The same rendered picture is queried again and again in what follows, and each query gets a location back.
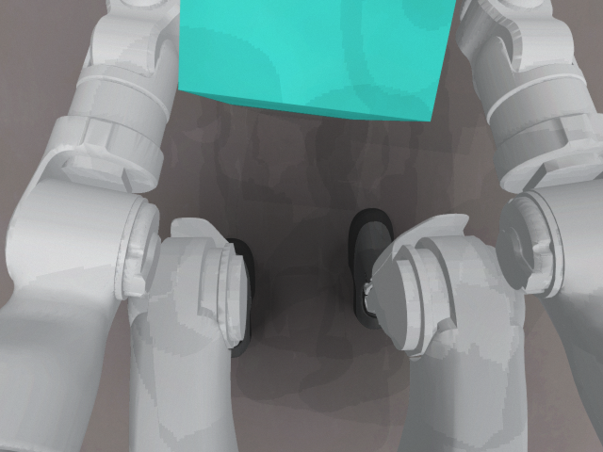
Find robot right thigh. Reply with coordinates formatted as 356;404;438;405
383;235;528;452

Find robot right forearm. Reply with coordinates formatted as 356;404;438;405
455;0;603;194

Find right robot upper arm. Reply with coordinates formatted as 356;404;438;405
496;179;603;446

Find left robot upper arm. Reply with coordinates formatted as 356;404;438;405
0;178;161;452

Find right robot shin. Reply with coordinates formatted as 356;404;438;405
364;214;526;338

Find robot left forearm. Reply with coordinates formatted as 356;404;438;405
5;0;180;279

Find carton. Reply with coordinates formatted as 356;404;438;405
178;0;456;121

